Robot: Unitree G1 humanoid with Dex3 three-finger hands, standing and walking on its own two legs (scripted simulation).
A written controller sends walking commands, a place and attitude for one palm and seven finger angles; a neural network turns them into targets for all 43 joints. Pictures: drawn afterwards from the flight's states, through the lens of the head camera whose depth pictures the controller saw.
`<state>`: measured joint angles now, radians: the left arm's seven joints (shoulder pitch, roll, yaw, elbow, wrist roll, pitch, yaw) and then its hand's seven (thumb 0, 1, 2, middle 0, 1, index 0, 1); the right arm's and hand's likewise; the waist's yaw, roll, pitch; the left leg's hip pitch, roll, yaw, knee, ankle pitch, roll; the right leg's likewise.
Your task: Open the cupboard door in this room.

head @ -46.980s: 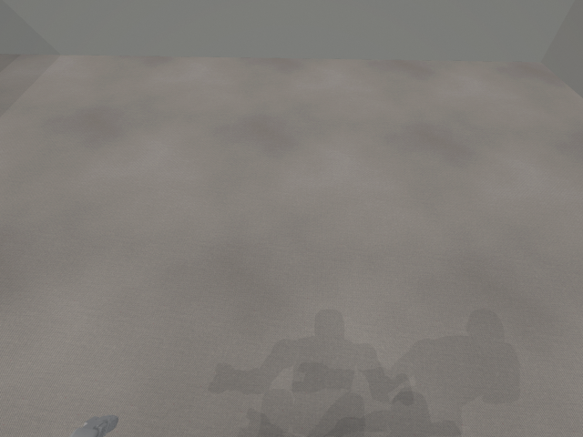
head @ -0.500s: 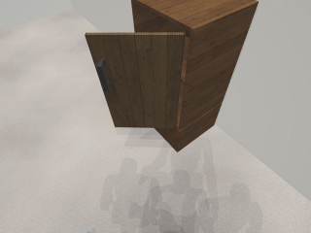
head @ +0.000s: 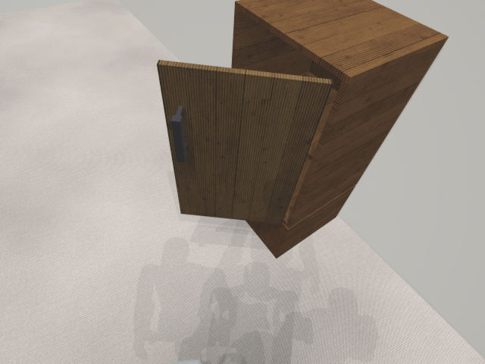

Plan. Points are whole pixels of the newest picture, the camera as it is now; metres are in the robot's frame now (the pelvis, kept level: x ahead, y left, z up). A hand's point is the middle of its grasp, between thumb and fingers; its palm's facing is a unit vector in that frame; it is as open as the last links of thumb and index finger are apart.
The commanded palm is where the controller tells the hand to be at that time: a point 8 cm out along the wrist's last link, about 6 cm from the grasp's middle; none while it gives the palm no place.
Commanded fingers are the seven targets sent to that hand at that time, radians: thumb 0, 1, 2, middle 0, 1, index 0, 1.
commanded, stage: come to a stop and stand still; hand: left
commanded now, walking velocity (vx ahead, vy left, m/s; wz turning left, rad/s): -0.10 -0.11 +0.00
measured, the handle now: (180, 134) +0.61 +0.21 -0.04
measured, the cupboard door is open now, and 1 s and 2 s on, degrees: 50 50 50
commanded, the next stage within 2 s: look again from close up in 1.02 s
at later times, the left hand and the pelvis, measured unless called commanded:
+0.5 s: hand out of the picture +0.03 +0.11 -0.18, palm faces +0.03 -0.98 -0.19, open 7.2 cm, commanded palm none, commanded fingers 0.00 0.90 0.90 -0.20 -0.30 -0.20 -0.30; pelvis -0.01 -0.07 +0.00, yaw +1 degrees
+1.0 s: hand out of the picture -0.02 +0.07 -0.18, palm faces +0.06 -0.99 -0.13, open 7.3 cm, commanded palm none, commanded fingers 0.00 0.90 0.90 -0.20 -0.30 -0.20 -0.30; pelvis +0.00 -0.08 +0.01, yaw +1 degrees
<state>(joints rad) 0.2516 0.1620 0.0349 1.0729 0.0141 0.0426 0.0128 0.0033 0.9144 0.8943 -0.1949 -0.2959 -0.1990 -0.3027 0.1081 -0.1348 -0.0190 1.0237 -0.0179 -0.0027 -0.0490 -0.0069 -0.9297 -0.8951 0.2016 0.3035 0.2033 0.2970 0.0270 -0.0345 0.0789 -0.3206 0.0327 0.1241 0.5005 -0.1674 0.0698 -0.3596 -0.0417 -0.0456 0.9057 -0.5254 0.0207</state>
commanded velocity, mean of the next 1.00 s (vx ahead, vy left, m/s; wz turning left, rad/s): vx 0.00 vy -0.01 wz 0.00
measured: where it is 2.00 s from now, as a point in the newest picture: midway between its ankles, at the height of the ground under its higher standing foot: outside the picture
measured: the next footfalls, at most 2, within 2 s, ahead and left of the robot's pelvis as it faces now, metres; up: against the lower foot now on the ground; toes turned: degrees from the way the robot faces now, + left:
right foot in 0.28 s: +0.00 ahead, -0.18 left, +0.00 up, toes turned -3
left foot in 0.48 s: +0.04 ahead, +0.06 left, +0.00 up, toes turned +3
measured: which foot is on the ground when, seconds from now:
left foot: down 0.00-0.30, up 0.32-0.46, down 0.48-1.00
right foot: up 0.00-0.26, down 0.28-1.00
